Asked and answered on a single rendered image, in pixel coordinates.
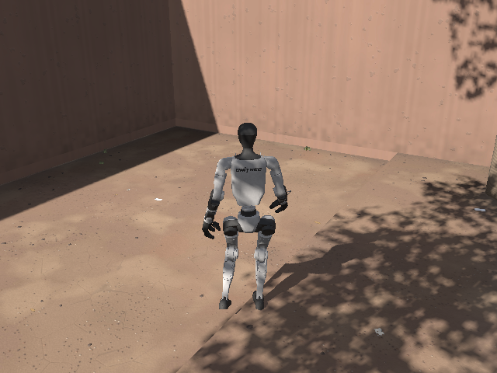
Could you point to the robot right forearm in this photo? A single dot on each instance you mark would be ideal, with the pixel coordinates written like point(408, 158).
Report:
point(282, 200)

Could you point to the right robot upper arm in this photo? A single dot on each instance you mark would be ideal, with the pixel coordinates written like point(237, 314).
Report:
point(272, 163)

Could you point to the robot left hand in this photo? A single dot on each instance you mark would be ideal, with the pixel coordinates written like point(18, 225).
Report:
point(207, 226)

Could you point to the robot torso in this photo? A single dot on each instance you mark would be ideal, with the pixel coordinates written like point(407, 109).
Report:
point(248, 179)

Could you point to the robot right foot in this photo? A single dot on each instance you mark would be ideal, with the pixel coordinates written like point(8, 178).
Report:
point(259, 304)

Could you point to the robot right hand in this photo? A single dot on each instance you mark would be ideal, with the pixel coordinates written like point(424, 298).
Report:
point(276, 203)

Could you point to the robot left forearm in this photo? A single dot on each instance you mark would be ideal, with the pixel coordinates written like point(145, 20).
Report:
point(211, 209)

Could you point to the left robot upper arm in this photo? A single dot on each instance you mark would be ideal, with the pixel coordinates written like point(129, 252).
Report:
point(220, 176)

